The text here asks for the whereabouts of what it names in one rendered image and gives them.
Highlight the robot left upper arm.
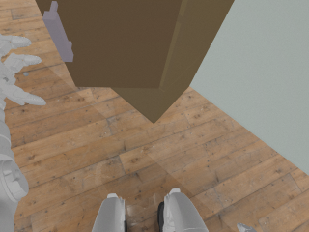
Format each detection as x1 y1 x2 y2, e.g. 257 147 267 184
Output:
0 159 29 232

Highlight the robot shin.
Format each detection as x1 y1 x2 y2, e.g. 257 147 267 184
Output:
107 193 125 232
162 188 181 232

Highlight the robot left hand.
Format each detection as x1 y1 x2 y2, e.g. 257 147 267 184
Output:
0 34 46 106

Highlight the left robot forearm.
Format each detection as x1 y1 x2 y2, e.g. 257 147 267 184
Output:
0 98 15 161

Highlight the cupboard door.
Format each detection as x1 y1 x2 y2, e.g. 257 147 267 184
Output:
35 0 182 89

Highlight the robot left shin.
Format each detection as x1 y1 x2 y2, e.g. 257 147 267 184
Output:
107 193 125 232

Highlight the robot right hand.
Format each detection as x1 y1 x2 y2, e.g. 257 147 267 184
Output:
237 222 257 232

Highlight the handle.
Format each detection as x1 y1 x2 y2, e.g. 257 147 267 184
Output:
42 1 74 62

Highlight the robot right shin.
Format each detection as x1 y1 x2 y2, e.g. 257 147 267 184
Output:
162 188 181 232

